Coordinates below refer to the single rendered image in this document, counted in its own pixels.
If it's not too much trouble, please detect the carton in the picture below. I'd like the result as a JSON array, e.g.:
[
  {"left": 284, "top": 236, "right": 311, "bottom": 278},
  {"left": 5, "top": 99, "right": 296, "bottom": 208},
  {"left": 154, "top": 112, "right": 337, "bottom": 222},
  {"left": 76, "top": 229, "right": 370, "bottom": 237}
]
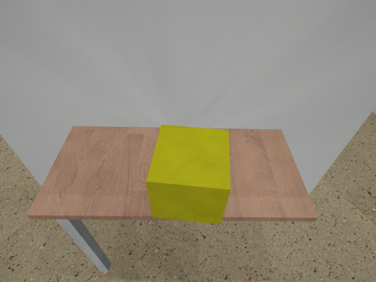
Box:
[{"left": 146, "top": 125, "right": 230, "bottom": 224}]

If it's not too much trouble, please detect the table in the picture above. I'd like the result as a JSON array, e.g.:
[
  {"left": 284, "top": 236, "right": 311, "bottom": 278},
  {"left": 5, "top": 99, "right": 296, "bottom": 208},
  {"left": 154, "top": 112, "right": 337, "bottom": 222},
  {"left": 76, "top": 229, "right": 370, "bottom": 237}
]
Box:
[{"left": 27, "top": 126, "right": 318, "bottom": 272}]

